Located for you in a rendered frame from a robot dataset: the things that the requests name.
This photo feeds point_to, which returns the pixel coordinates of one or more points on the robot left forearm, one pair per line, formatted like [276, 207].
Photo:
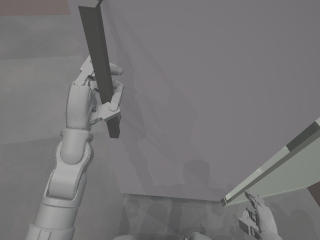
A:
[63, 192]

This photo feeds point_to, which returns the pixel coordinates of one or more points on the robot right hand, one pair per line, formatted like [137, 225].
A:
[262, 217]

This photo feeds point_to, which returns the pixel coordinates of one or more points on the robot left hand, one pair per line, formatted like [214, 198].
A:
[81, 98]

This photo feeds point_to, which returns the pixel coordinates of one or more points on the fridge door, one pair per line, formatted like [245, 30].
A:
[212, 89]

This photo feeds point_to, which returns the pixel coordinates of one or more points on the handle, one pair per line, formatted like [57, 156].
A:
[91, 17]

